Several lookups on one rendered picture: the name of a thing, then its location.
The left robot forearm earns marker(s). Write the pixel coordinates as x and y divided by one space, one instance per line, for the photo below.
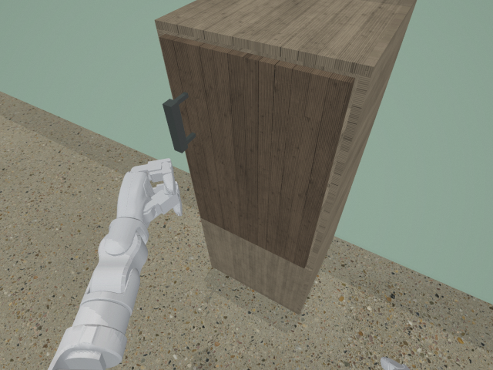
97 340

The robot left hand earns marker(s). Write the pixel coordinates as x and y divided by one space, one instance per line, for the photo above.
137 198

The cupboard door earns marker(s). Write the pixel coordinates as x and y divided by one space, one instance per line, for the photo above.
266 136

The handle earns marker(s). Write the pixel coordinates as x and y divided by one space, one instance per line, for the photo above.
175 123

